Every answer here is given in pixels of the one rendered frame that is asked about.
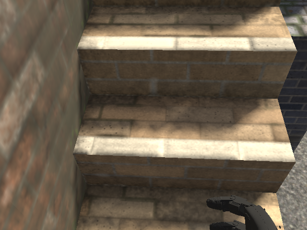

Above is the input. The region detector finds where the right robot hand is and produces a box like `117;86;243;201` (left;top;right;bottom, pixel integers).
206;195;281;230

